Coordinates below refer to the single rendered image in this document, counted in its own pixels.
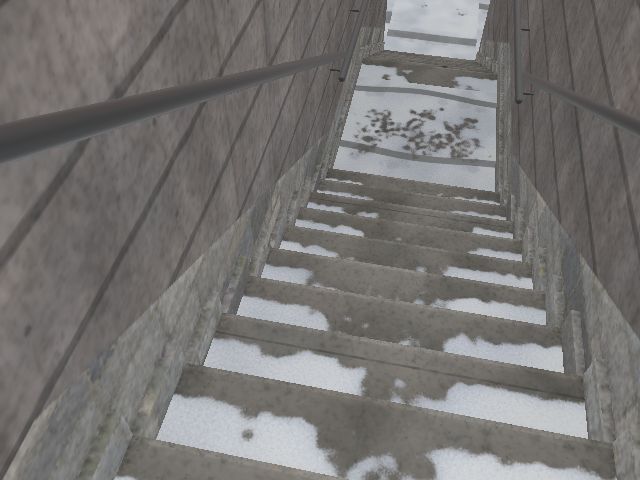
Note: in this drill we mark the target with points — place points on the stairs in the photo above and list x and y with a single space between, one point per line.
394 335
429 60

